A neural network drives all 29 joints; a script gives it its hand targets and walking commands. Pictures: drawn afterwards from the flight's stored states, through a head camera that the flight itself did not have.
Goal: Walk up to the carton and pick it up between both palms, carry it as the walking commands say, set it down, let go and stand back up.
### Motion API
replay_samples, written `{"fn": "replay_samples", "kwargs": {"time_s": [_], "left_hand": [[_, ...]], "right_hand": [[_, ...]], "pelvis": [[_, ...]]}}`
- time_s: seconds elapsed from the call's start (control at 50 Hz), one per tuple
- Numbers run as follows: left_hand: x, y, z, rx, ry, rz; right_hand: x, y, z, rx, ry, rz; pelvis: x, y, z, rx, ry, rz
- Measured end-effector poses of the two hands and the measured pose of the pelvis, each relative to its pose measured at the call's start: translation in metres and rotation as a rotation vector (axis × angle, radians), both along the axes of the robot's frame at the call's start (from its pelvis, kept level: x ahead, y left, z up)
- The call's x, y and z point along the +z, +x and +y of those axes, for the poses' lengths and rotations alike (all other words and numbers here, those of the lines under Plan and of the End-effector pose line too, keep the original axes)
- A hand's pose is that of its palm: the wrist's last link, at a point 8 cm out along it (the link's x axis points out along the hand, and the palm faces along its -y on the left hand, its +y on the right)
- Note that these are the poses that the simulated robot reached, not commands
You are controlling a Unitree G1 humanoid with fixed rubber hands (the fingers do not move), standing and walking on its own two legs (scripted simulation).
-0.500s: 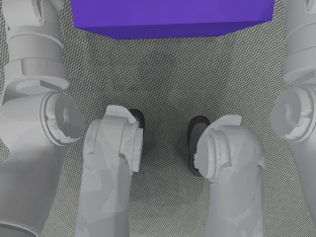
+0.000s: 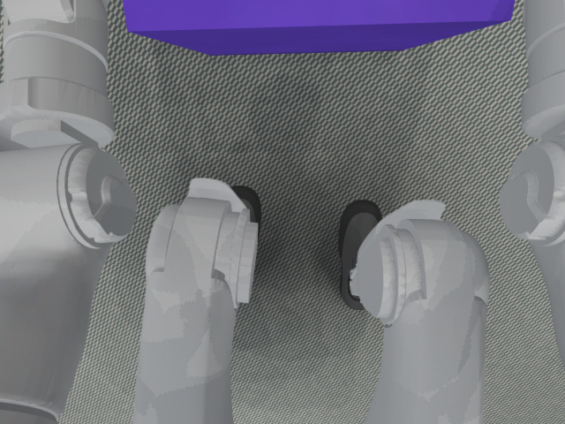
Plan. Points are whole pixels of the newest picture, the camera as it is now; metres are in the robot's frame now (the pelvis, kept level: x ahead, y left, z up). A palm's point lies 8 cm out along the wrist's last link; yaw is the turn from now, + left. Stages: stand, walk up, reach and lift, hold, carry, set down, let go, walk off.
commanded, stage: set down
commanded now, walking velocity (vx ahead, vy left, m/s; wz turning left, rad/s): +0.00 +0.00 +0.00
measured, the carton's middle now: out of the picture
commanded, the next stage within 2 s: let go in 1.78 s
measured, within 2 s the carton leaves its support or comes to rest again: neither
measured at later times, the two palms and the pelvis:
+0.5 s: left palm out of the picture +0.55 +0.26 -0.15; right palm out of the picture +0.60 -0.18 -0.14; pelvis +0.00 +0.00 +0.00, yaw +1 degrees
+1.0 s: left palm out of the picture +0.56 +0.27 -0.01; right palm out of the picture +0.60 -0.19 +0.00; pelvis +0.01 +0.00 +0.10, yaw +0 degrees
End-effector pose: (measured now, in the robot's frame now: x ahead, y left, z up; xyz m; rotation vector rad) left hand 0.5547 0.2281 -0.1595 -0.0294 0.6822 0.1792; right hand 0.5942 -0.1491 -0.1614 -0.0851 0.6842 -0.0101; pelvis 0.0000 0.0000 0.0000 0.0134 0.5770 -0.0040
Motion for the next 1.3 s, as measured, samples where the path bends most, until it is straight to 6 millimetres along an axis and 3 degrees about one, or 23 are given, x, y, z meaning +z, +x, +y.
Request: {"fn": "replay_samples", "kwargs": {"time_s": [0.12, 0.28, 0.52, 0.8, 1.3], "left_hand": [[-0.011, -0.004, 0.007, 0.049, 0.032, 0.045], [0.004, -0.001, 0.019, 0.061, 0.053, 0.027], [0.017, -0.003, 0.033, 0.068, 0.074, 0.008], [0.096, 0.006, 0.039, 0.069, 0.063, -0.038], [0.246, -0.002, 0.053, 0.064, 0.051, -0.036]], "right_hand": [[-0.001, 0.002, -0.007, -0.042, -0.015, -0.004], [0.008, 0.001, -0.024, -0.057, -0.042, -0.001], [0.02, 0.003, -0.035, -0.053, -0.05, -0.022], [0.1, 0.01, -0.038, -0.043, -0.043, -0.051], [0.253, 0.008, -0.042, -0.034, -0.03, -0.043]], "pelvis": [[0.0, 0.003, 0.004, 0.012, -0.003, 0.018], [-0.002, 0.004, 0.004, 0.019, -0.003, 0.05], [0.002, -0.001, 0.002, 0.024, -0.006, 0.052], [0.043, 0.005, 0.002, 0.022, -0.011, 0.136], [0.175, 0.013, 0.005, 0.023, -0.023, 0.231]]}}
